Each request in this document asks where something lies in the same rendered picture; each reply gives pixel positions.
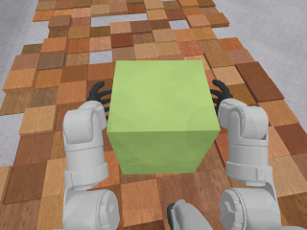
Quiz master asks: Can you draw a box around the left robot upper arm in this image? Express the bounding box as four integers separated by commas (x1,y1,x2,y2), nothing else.
51,189,120,230

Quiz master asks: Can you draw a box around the left robot forearm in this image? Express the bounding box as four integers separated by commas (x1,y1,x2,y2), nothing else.
62,101,109,227

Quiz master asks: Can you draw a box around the carton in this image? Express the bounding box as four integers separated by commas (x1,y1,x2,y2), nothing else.
106,60,221,174

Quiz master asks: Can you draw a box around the right robot hand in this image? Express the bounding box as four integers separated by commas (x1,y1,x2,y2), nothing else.
209,80,233,117

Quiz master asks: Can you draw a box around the left robot hand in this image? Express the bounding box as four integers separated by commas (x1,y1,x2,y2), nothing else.
87,80,112,120

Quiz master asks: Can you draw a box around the right robot upper arm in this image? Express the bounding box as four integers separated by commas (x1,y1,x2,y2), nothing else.
220,187,307,230

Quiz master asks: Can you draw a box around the right robot thigh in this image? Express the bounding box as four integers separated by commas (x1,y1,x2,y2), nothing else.
171,203,213,230

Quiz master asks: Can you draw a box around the right robot forearm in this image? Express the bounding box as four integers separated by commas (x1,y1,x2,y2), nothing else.
217,98,281,222

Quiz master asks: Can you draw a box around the robot right shin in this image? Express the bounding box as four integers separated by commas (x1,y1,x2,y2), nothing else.
173,199,186,207

